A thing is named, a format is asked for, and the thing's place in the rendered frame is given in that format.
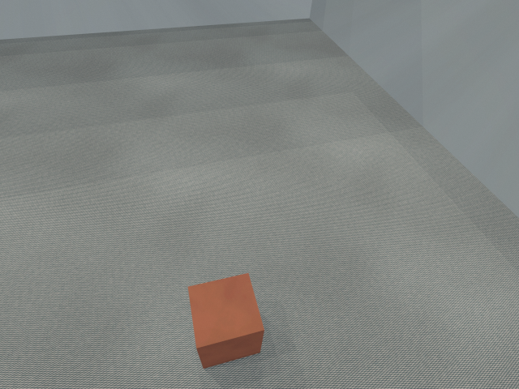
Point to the carton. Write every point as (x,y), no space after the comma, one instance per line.
(226,320)

